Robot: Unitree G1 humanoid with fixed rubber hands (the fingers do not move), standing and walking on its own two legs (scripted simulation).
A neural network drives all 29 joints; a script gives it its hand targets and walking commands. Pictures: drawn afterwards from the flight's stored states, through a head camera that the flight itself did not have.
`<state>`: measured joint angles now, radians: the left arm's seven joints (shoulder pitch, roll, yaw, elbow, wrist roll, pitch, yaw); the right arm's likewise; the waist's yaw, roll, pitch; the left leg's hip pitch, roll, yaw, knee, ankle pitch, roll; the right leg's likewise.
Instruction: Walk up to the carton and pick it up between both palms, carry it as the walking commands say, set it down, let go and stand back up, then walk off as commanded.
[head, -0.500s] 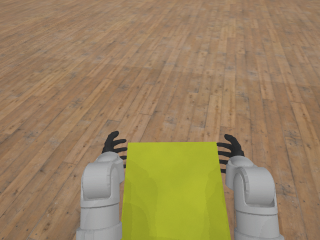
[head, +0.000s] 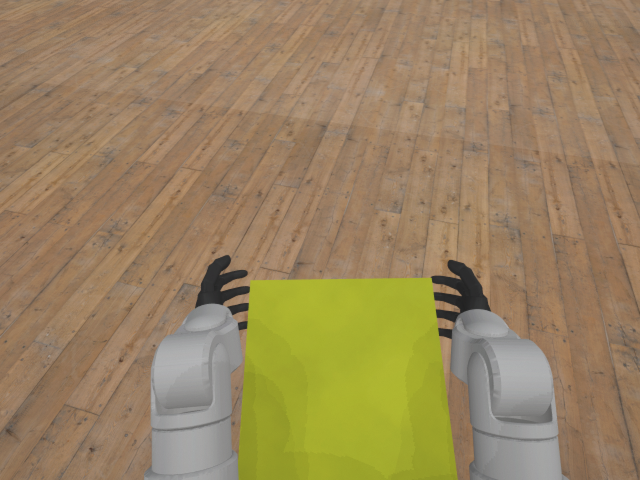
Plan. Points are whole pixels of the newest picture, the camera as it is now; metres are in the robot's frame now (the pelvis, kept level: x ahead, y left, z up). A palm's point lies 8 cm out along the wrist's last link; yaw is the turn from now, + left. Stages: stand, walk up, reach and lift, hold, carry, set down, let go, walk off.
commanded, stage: carry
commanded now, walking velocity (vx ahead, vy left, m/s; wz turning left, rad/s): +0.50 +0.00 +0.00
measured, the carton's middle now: (341, 383) +0.26 +0.01 -0.02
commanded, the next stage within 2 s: none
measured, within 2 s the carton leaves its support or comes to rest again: neither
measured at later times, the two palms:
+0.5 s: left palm (272, 110) +0.73 +0.15 +0.09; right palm (424, 113) +0.73 -0.13 +0.09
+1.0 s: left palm (293, 20) +1.19 +0.15 +0.10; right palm (402, 22) +1.16 -0.13 +0.10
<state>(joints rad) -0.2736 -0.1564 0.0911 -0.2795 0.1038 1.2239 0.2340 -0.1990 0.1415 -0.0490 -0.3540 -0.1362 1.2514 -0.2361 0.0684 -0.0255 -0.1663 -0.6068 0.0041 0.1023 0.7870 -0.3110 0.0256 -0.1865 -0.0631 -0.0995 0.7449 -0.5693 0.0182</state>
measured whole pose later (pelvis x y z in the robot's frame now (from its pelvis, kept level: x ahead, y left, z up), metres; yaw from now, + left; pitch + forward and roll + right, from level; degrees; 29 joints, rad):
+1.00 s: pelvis +0.89 +0.02 +0.01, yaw +0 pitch +9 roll -3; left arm -0.27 -0.16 0.06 -0.36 0.08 1.20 0.25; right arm -0.17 0.14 -0.05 -0.45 -0.13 1.26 -0.22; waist -0.01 0.00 -0.07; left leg -0.48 -0.01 0.10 1.47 -0.58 0.00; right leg -0.44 0.01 -0.14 0.69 -0.41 -0.04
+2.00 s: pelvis +1.64 +0.13 +0.04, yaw +1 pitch +5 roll -3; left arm -0.27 -0.15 0.06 -0.38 0.08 1.19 0.26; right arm -0.17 0.14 -0.05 -0.42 -0.13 1.22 -0.21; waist 0.03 0.02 -0.02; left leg -0.25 -0.02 0.11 0.50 -0.34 0.11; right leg -0.35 -0.02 -0.11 1.11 -0.38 0.03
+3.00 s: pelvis +2.23 +0.17 +0.03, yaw +4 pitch +5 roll +0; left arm -0.27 -0.15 0.06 -0.39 0.08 1.23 0.27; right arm -0.20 0.14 -0.05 -0.42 -0.13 1.29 -0.23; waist -0.02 0.01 -0.03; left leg -0.28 0.00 0.12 0.98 -0.48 0.01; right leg -0.37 -0.01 -0.15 0.61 -0.32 -0.07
